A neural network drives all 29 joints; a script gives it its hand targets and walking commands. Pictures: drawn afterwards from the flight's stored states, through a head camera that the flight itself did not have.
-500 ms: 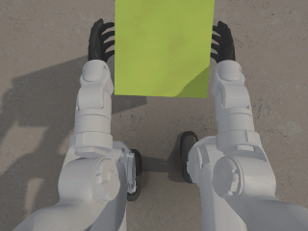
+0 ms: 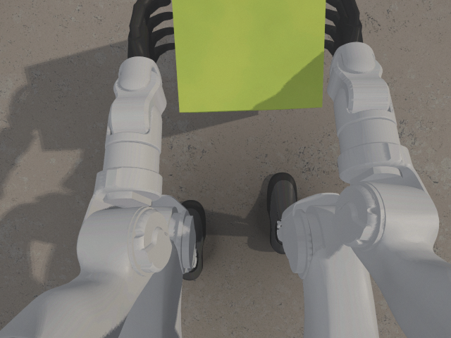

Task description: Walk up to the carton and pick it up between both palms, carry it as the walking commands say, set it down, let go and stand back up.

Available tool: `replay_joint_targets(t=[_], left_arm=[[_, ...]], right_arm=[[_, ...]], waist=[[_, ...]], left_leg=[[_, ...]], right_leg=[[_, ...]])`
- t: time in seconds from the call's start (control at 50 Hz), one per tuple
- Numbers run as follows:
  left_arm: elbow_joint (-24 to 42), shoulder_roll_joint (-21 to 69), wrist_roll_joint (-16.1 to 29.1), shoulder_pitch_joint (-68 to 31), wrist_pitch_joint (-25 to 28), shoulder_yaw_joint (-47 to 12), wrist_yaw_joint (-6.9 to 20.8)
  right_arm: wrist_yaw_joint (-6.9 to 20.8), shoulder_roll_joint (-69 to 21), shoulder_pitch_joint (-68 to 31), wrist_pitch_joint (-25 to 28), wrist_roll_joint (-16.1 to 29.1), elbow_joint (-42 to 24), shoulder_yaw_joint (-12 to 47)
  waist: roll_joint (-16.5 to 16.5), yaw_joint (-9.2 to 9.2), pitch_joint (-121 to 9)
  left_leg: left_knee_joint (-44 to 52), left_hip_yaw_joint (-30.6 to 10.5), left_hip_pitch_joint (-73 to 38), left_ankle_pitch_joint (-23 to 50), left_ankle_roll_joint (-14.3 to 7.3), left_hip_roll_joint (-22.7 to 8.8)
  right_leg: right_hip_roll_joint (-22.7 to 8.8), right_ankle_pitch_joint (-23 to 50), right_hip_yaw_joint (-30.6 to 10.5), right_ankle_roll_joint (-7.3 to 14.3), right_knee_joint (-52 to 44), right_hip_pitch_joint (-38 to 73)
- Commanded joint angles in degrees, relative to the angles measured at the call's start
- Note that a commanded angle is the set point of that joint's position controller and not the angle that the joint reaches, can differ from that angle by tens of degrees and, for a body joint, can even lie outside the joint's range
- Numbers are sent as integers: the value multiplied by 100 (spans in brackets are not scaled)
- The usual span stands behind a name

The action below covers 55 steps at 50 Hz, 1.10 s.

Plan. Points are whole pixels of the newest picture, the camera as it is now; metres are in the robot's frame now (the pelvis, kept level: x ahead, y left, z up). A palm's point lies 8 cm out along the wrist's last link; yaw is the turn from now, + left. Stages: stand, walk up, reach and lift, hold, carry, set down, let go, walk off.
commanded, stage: set down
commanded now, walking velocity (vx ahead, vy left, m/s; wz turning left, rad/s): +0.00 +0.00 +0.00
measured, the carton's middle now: (242, 50) +0.54 -0.04 -0.25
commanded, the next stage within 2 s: none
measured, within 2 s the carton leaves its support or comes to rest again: rests again in 1.02 s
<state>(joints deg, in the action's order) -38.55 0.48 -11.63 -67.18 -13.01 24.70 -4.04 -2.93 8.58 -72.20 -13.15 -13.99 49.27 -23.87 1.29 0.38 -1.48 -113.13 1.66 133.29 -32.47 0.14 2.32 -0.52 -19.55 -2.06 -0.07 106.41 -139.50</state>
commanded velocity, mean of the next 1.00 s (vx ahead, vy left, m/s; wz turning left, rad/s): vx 0.00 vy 0.00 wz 0.00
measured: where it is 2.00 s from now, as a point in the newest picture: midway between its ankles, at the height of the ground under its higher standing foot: (236, 239)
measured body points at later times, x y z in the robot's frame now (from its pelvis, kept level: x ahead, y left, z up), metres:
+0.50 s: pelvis +0.00 +0.00 -0.02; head +0.35 -0.03 +0.26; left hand +0.53 +0.10 -0.18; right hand +0.53 -0.20 -0.19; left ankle +0.09 +0.11 -0.38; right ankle +0.15 -0.13 -0.38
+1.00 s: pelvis +0.00 +0.00 -0.02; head +0.36 -0.02 +0.24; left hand +0.54 +0.10 -0.19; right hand +0.54 -0.20 -0.20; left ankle +0.09 +0.11 -0.38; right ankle +0.15 -0.13 -0.38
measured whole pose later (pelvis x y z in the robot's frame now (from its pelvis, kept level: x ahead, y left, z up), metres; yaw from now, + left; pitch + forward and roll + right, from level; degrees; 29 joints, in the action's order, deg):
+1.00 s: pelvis +0.00 +0.00 -0.02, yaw +0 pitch +49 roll +2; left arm -46.3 -2.5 -9.8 -72.5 -11.6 20.9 -3.5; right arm -1.8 13.8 -77.5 -10.3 -12.3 58.2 -23.9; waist 0.8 0.4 4.4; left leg -118.7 1.5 134.4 -33.3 0.1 3.2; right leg -1.0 -20.5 -2.1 -0.5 111.7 -140.2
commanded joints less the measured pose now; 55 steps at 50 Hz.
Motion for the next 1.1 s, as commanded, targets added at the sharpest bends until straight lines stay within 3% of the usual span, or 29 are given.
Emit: replay_joint_targets(t=[0.0,0.58,1.08], left_arm=[[-467,4322,617,-2989,257,-2743,1296],[-846,3927,573,-3267,328,-2520,1297],[-1151,3788,673,-3243,467,-2519,1253]], right_arm=[[1175,-4599,-2161,484,1087,54,2060],[1200,-4249,-2261,577,1026,679,1665],[1201,-4015,-2295,750,1084,945,1560]], waist=[[162,506,-5381],[150,547,-4534],[223,599,-4270]], left_leg=[[884,-103,-2032,1203,140,646],[647,-137,-1745,852,125,599],[444,-204,-1840,1138,131,566]], right_leg=[[500,1135,502,-44,272,4586],[471,794,483,-26,539,4133],[418,940,490,-25,757,3900]])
